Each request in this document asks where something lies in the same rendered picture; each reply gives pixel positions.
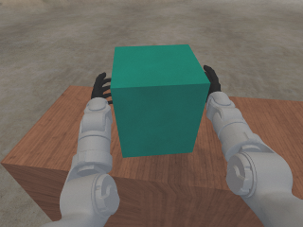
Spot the robot left upper arm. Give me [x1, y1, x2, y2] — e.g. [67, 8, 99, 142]
[40, 172, 120, 227]

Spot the robot right forearm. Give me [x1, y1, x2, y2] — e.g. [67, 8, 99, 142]
[205, 91, 294, 182]

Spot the robot right hand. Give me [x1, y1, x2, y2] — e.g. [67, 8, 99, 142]
[204, 65, 221, 103]

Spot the carton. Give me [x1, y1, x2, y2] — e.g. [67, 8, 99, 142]
[110, 44, 211, 158]

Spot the robot right upper arm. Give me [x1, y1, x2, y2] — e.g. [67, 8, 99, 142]
[225, 151, 303, 227]

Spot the robot left hand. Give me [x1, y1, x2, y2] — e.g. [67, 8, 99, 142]
[91, 72, 113, 105]

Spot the robot left forearm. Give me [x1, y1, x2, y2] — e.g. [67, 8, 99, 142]
[60, 97, 113, 211]

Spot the pedestal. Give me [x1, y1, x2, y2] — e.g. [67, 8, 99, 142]
[0, 85, 303, 227]

